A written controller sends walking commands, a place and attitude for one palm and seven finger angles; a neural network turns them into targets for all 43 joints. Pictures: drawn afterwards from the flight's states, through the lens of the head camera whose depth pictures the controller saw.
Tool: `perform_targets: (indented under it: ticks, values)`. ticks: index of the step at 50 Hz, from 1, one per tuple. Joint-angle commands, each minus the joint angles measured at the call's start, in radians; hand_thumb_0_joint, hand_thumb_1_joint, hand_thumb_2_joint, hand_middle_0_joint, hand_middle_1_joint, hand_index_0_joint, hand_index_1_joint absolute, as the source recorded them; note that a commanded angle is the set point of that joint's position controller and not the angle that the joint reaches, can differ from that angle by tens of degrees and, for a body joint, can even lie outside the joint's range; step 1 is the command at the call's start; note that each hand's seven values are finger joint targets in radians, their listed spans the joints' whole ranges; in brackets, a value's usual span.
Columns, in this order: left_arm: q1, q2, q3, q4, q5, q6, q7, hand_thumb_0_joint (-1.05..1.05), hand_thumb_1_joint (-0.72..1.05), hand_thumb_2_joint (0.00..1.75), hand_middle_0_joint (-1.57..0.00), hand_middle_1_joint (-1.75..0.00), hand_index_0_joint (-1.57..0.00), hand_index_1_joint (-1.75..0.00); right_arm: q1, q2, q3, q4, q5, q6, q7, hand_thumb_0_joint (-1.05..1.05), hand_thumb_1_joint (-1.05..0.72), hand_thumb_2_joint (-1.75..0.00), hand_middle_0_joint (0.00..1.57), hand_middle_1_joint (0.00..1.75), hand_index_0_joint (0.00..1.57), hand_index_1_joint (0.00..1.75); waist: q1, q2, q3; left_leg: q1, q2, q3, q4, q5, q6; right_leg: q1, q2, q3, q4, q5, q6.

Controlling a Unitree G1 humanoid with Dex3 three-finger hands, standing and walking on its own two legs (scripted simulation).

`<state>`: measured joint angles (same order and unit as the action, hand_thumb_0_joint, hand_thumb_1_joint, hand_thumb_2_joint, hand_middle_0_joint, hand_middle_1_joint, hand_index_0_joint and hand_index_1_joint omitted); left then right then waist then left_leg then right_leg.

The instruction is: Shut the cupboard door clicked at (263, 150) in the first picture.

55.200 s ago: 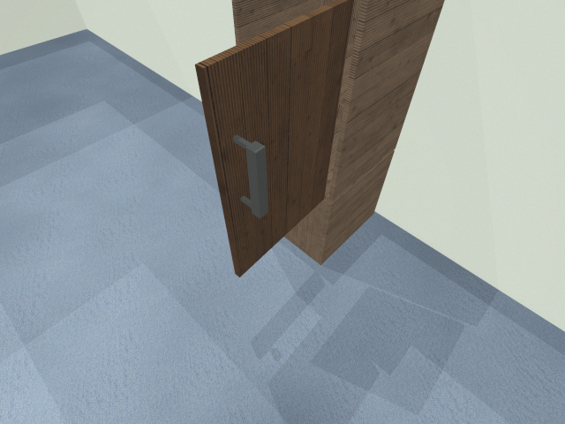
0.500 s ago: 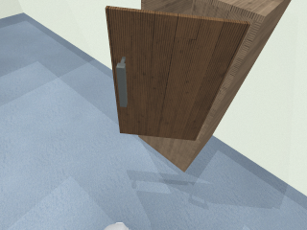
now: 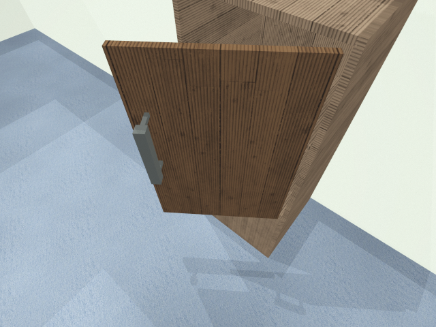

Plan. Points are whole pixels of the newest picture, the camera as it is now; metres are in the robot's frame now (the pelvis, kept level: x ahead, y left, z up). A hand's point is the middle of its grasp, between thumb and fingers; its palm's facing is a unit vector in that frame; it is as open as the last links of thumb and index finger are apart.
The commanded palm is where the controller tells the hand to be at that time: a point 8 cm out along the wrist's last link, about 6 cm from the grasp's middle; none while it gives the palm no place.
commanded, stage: come to a stop and stand still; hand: left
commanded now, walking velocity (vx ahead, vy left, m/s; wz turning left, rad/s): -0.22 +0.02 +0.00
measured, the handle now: (151, 150) +0.46 +0.18 +0.02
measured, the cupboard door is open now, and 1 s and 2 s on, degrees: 36 36 36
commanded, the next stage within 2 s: look again from close up in 1.00 s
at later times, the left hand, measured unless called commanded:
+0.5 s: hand out of the picture -0.03 +0.22 -0.18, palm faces +0.02 -0.98 -0.20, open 7.4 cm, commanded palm none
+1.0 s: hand out of the picture -0.06 +0.14 -0.18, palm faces +0.02 -0.99 -0.13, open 7.3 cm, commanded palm none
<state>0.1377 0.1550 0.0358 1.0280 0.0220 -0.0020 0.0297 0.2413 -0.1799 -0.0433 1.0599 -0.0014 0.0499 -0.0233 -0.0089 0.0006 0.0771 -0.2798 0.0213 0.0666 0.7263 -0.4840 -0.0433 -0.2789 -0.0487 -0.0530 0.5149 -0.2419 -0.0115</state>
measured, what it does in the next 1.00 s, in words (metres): steps on the spot: left foot, then right foot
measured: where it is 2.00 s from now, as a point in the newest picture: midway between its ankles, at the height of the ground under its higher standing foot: outside the picture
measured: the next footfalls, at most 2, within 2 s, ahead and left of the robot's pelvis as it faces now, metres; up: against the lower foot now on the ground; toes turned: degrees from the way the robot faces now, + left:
left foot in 0.16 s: +0.08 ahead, +0.09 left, +0.00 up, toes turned -3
right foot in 0.52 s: -0.05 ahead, -0.11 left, +0.00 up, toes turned -2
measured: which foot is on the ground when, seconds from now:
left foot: up 0.00-0.14, down 0.16-1.00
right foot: down 0.00-0.16, up 0.18-0.50, down 0.52-1.00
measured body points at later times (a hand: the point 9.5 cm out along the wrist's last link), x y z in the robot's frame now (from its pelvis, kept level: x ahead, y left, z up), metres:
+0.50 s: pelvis -0.04 +0.03 +0.00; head -0.02 +0.05 +0.45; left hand -0.03 +0.28 -0.16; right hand +0.02 -0.20 -0.14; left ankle -0.01 +0.13 -0.74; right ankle -0.09 -0.11 -0.72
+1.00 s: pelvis -0.05 -0.01 +0.00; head -0.03 +0.00 +0.45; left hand -0.06 +0.19 -0.16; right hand -0.11 -0.22 -0.15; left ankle -0.01 +0.13 -0.74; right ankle -0.09 -0.11 -0.74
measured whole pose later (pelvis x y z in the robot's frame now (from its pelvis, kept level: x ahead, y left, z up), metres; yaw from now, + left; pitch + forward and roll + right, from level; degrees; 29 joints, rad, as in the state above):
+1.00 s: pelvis -0.05 -0.01 +0.00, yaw -1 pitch -2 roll +0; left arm 0.30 0.12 0.01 1.14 0.00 0.00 0.03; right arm 0.35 -0.11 -0.01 1.18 -0.01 0.02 -0.03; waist -0.02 -0.02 0.05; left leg -0.22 0.07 0.07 0.40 -0.16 -0.03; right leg -0.08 0.02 -0.02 0.39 -0.29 -0.03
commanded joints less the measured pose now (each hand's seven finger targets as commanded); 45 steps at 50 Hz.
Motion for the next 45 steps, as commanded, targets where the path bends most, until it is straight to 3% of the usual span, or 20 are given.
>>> perform_targets:
  ticks: [1,3,5,6,7,8,9,10,13,17,20,23,25,26,27,29,30,34,38,45]
  values:
    - [0.11,0.235,0.07,-0.033,0.011,0.016,0.029,0.0,0.9,0.9,-0.2,-0.3,-0.2,-0.3,0.005,-0.074,-0.022,-0.082,0.001,-0.007,-0.011,0.0,-0.9,-0.9,0.2,0.3,0.2,0.3,0.056,-0.171,-0.185,-0.175,-0.011,-0.064,0.107,-0.063,-0.011,0.345,-0.312,0.214,-0.042,1.05,-0.209]
    - [0.061,0.228,0.067,-0.058,0.01,0.022,0.025,0.0,0.9,0.9,-0.2,-0.3,-0.2,-0.3,0.029,-0.067,-0.023,-0.081,0.0,-0.004,-0.007,0.0,-0.9,-0.9,0.2,0.3,0.2,0.3,0.028,-0.178,-0.187,-0.088,-0.012,-0.048,-0.001,0.031,-0.013,0.253,-0.277,0.18,-0.042,0.89,-0.18]
    - [0.024,0.207,0.061,-0.068,0.006,0.028,0.02,0.0,0.9,0.9,-0.2,-0.3,-0.2,-0.3,0.074,-0.065,-0.024,-0.066,-0.003,-0.008,-0.002,0.0,-0.9,-0.9,0.2,0.3,0.2,0.3,-0.01,-0.171,-0.176,0.063,-0.005,-0.025,-0.234,0.253,-0.008,0.137,-0.215,0.139,-0.004,0.637,-0.116]
    - [0.035,0.183,0.053,-0.076,-0.003,0.032,0.016,0.0,0.9,0.9,-0.2,-0.3,-0.2,-0.3,0.095,-0.097,-0.025,-0.064,-0.01,-0.017,-0.001,0.0,-0.9,-0.9,0.2,0.3,0.2,0.3,-0.017,-0.082,-0.187,0.172,0.048,-0.037,-0.337,0.417,0.007,0.05,-0.159,0.107,0.043,0.438,-0.062]
    - [0.077,0.125,0.043,-0.09,-0.008,0.042,0.014,0.0,0.9,0.9,-0.2,-0.3,-0.2,-0.3,0.073,-0.179,-0.035,-0.09,-0.021,-0.029,-0.001,0.0,-0.9,-0.9,0.2,0.3,0.2,0.3,-0.001,0.183,-0.178,0.196,0.259,-0.263,-0.394,0.687,0.092,-0.076,-0.028,0.021,0.146,-0.004,0.012]
    - [0.074,0.112,0.035,-0.099,-0.008,0.051,0.017,0.0,0.9,0.9,-0.2,-0.3,-0.2,-0.3,0.044,-0.226,-0.041,-0.112,-0.028,-0.025,-0.004,0.0,-0.9,-0.9,0.2,0.3,0.2,0.3,-0.017,0.255,-0.136,0.074,0.382,-0.336,-0.42,0.768,0.202,-0.082,0.039,0.044,0.336,-0.354,0.03]
    - [0.055,0.13,0.039,-0.095,-0.003,0.065,0.016,0.0,0.9,0.9,-0.2,-0.3,-0.2,-0.3,0.019,-0.203,-0.032,-0.118,-0.031,-0.032,-0.018,0.0,-0.9,-0.9,0.2,0.3,0.2,0.3,-0.018,0.176,-0.103,0.014,0.36,-0.322,-0.442,0.681,0.224,-0.093,0.049,0.117,0.467,-0.346,0.023]
    - [0.066,0.126,0.041,-0.089,0.002,0.07,0.013,0.0,0.9,0.9,-0.2,-0.3,-0.2,-0.3,-0.019,-0.196,-0.025,-0.125,-0.032,-0.036,-0.025,0.0,-0.9,-0.9,0.2,0.3,0.2,0.3,0.008,0.209,-0.067,-0.003,0.337,-0.303,-0.432,0.653,0.224,-0.136,0.046,0.144,0.531,-0.308,0.022]
    - [0.112,0.131,0.04,-0.044,-0.003,0.059,-0.005,0.0,0.9,0.9,-0.2,-0.3,-0.2,-0.3,-0.07,-0.148,-0.004,-0.13,-0.029,-0.046,-0.028,0.0,-0.9,-0.9,0.2,0.3,0.2,0.3,0.03,0.15,-0.054,0.049,0.253,-0.202,-0.441,0.508,0.197,-0.145,0.037,0.136,0.511,-0.19,0.037]
    - [0.085,0.113,0.025,-0.047,-0.003,0.051,-0.017,0.0,0.9,0.9,-0.2,-0.3,-0.2,-0.3,-0.005,-0.168,-0.018,-0.098,-0.026,-0.045,-0.025,0.0,-0.9,-0.9,0.2,0.3,0.2,0.3,-0.017,0.135,-0.094,0.159,0.276,-0.227,-0.458,0.408,0.205,-0.113,0.027,0.086,0.316,-0.207,0.038]
    - [0.088,0.098,0.012,-0.04,-0.001,0.044,-0.02,0.0,0.9,0.9,-0.2,-0.3,-0.2,-0.3,0.015,-0.17,-0.026,-0.075,-0.025,-0.042,-0.019,0.0,-0.9,-0.9,0.2,0.3,0.2,0.3,-0.03,0.154,-0.07,0.143,0.27,-0.239,-0.469,0.33,0.198,-0.049,0.027,0.051,0.166,-0.206,0.026]
    - [0.177,0.082,0.009,0.0,-0.001,0.035,-0.018,0.0,0.9,0.9,-0.2,-0.3,-0.2,-0.3,0.002,-0.167,-0.028,-0.06,-0.017,-0.043,-0.017,0.0,-0.9,-0.9,0.2,0.3,0.2,0.3,0.003,0.116,-0.095,0.104,0.23,-0.205,-0.438,0.272,0.16,0.076,0.035,0.025,-0.044,-0.048,0.018]
    - [0.199,0.11,0.007,0.019,0.0,0.018,-0.009,0.0,0.9,0.9,-0.2,-0.3,-0.2,-0.3,0.008,-0.118,-0.019,-0.047,-0.005,-0.046,-0.01,0.0,-0.9,-0.9,0.2,0.3,0.2,0.3,0.006,0.043,-0.062,0.023,0.143,-0.147,-0.397,0.227,0.095,0.159,-0.009,0.101,-0.202,0.046,-0.004]
    - [0.191,0.131,0.004,0.022,-0.001,0.01,-0.007,0.0,0.9,0.9,-0.2,-0.3,-0.2,-0.3,0.01,-0.092,-0.01,-0.046,-0.001,-0.047,-0.006,0.0,-0.9,-0.9,0.2,0.3,0.2,0.3,-0.004,0.007,-0.044,0.026,0.098,-0.105,-0.377,0.21,0.062,0.115,-0.073,0.163,-0.223,0.011,-0.03]
    - [0.181,0.149,0.001,0.022,-0.003,0.008,-0.007,0.0,0.9,0.9,-0.2,-0.3,-0.2,-0.3,0.012,-0.077,-0.005,-0.042,-0.003,-0.047,0.0,0.0,-0.9,-0.9,0.2,0.3,0.2,0.3,-0.013,0.021,-0.047,0.097,0.068,-0.078,-0.364,0.226,0.048,0.035,-0.104,0.174,-0.232,-0.031,-0.043]
    - [0.168,0.133,-0.004,0.043,-0.007,-0.01,-0.006,0.0,0.9,0.9,-0.2,-0.3,-0.2,-0.3,0.027,-0.071,0.003,-0.018,-0.009,-0.051,-0.002,0.0,-0.9,-0.9,0.2,0.3,0.2,0.3,-0.018,-0.128,-0.075,0.161,0.068,-0.052,-0.334,0.341,0.046,0.029,-0.08,0.172,-0.23,0.078,-0.035]
    - [0.164,0.12,-0.009,0.049,-0.007,-0.013,-0.004,0.0,0.9,0.9,-0.2,-0.3,-0.2,-0.3,0.039,-0.069,0.003,-0.004,-0.008,-0.052,-0.002,0.0,-0.9,-0.9,0.2,0.3,0.2,0.3,-0.021,-0.142,-0.058,0.171,0.075,-0.053,-0.342,0.353,0.048,0.025,-0.074,0.159,-0.235,0.094,-0.031]
    - [0.18,0.102,-0.013,0.064,-0.013,-0.007,0.002,0.0,0.9,0.9,-0.2,-0.3,-0.2,-0.3,0.07,-0.067,0.012,0.045,-0.009,-0.05,-0.003,0.0,-0.9,-0.9,0.2,0.3,0.2,0.3,-0.011,-0.06,0.0,0.154,0.081,-0.056,-0.367,0.347,0.044,0.018,-0.06,0.151,-0.252,0.011,-0.024]
    - [0.188,0.088,-0.014,0.079,-0.015,-0.002,0.005,0.0,0.9,0.9,-0.2,-0.3,-0.2,-0.3,0.102,-0.047,0.018,0.072,-0.012,-0.042,-0.006,0.0,-0.9,-0.9,0.2,0.3,0.2,0.3,-0.011,-0.035,0.058,0.121,0.073,-0.05,-0.375,0.296,0.037,-0.006,-0.056,0.16,-0.278,-0.083,-0.03]
    - [0.22,0.064,-0.012,0.09,-0.016,-0.004,0.008,0.0,0.9,0.9,-0.2,-0.3,-0.2,-0.3,0.145,-0.023,0.021,0.091,-0.011,-0.046,-0.013,0.0,-0.9,-0.9,0.2,0.3,0.2,0.3,-0.002,-0.024,0.044,0.115,0.082,-0.049,-0.368,0.334,0.037,0.035,-0.051,0.149,-0.271,-0.026,-0.035]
